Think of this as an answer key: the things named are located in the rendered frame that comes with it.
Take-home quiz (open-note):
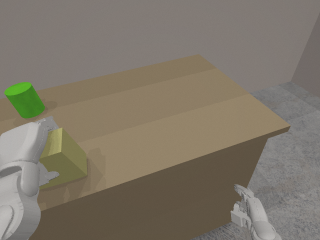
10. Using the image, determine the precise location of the robot right forearm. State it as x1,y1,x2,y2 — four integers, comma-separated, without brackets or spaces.
250,220,282,240

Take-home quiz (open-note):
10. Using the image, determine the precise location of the sponge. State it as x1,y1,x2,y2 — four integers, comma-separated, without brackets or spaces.
39,128,88,190

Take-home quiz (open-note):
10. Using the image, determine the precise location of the robot left forearm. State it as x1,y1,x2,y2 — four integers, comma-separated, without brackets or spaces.
0,161,41,240

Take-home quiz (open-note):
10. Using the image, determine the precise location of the table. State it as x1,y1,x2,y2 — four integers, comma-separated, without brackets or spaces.
0,54,291,240

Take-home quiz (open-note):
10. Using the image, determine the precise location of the left robot hand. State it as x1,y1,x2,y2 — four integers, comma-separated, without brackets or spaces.
0,116,60,187

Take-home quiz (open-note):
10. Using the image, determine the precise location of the right robot hand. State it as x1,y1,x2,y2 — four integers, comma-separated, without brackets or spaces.
230,184,269,230

